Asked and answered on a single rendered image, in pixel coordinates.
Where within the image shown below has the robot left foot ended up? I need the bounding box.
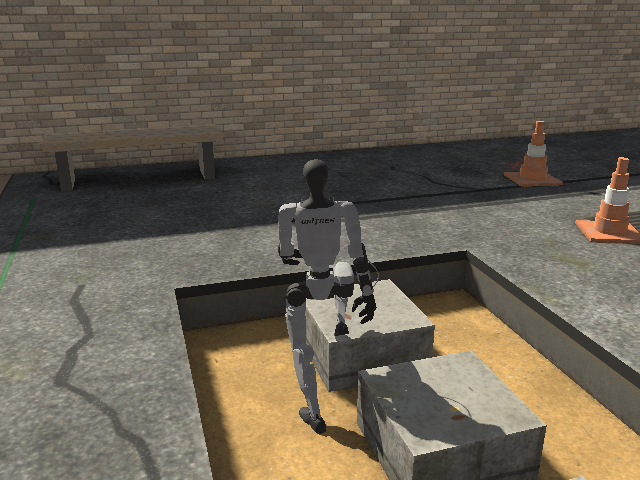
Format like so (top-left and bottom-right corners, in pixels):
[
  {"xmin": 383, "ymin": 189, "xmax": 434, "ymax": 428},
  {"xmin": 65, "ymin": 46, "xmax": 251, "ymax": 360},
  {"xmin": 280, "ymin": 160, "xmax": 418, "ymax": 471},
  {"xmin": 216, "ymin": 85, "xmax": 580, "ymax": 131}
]
[{"xmin": 299, "ymin": 407, "xmax": 326, "ymax": 434}]

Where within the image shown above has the robot left hand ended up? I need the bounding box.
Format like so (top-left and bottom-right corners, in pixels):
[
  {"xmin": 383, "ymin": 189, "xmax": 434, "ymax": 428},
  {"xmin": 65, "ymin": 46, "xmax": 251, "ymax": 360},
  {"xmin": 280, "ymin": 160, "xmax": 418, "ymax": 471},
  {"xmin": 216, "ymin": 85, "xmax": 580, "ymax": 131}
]
[{"xmin": 282, "ymin": 249, "xmax": 303, "ymax": 265}]

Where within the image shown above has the robot left forearm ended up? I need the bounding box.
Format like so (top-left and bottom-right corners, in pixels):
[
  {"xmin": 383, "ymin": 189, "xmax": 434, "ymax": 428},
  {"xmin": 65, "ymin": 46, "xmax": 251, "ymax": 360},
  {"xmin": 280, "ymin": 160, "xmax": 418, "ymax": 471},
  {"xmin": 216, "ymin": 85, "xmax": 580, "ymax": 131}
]
[{"xmin": 278, "ymin": 243, "xmax": 293, "ymax": 260}]

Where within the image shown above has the robot right forearm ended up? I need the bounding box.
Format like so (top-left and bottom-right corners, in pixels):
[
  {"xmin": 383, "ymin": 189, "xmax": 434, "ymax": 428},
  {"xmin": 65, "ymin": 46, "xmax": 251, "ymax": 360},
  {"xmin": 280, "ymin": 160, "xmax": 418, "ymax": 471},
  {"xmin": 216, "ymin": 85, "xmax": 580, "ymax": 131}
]
[{"xmin": 353, "ymin": 243, "xmax": 374, "ymax": 296}]

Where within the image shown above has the humanoid robot torso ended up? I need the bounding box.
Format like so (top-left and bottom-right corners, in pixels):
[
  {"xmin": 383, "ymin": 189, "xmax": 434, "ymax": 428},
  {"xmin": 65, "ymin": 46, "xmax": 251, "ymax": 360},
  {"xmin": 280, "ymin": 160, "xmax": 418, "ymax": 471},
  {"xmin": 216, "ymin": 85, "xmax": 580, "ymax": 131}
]
[{"xmin": 294, "ymin": 197, "xmax": 341, "ymax": 300}]

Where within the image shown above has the left robot upper arm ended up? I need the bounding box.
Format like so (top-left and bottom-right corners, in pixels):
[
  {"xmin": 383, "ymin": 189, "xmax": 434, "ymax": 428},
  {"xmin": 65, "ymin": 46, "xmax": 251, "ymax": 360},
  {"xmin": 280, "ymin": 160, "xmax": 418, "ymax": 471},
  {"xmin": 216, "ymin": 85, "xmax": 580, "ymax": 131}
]
[{"xmin": 278, "ymin": 203, "xmax": 296, "ymax": 256}]

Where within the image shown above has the robot right hand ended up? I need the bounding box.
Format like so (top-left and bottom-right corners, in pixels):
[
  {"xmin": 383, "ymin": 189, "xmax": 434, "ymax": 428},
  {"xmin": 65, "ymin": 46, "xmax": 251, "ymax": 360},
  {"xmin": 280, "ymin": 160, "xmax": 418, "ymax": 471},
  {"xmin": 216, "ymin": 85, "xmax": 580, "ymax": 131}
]
[{"xmin": 352, "ymin": 293, "xmax": 377, "ymax": 324}]

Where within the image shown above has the right robot upper arm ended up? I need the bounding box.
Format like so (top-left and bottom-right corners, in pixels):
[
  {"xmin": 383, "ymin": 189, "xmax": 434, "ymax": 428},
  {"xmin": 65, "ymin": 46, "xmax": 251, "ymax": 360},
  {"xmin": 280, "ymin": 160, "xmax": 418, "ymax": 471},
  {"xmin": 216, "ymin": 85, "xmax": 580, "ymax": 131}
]
[{"xmin": 338, "ymin": 201, "xmax": 364, "ymax": 259}]

